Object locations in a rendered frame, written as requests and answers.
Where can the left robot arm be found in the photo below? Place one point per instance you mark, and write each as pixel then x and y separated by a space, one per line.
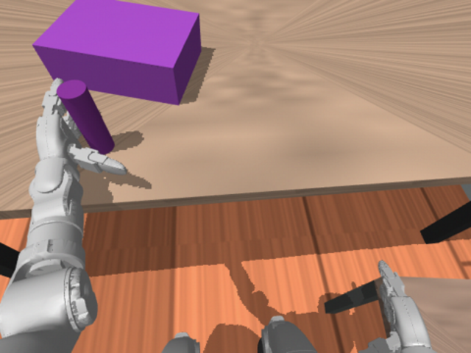
pixel 49 299

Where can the table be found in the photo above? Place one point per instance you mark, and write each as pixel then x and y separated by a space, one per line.
pixel 288 98

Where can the chair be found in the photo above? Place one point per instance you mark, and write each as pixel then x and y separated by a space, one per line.
pixel 444 304

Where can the right robot hand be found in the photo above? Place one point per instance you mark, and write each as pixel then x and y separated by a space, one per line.
pixel 407 325

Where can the left robot hand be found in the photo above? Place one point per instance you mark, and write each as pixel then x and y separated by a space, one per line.
pixel 56 136

